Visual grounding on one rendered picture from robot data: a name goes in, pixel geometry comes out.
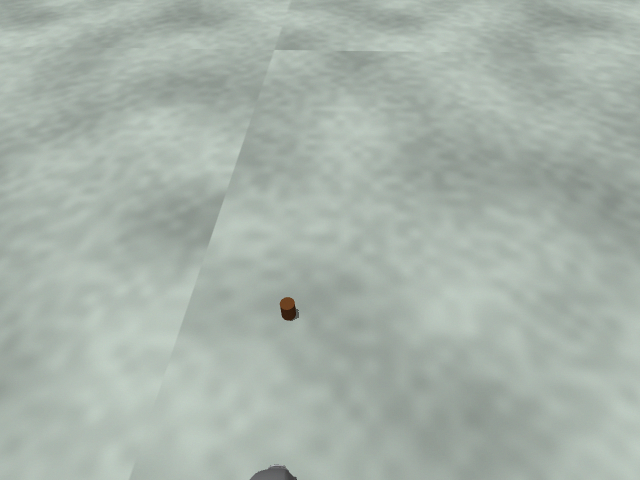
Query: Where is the tin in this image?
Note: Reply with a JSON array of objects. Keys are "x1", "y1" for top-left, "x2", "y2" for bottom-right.
[{"x1": 280, "y1": 297, "x2": 296, "y2": 321}]

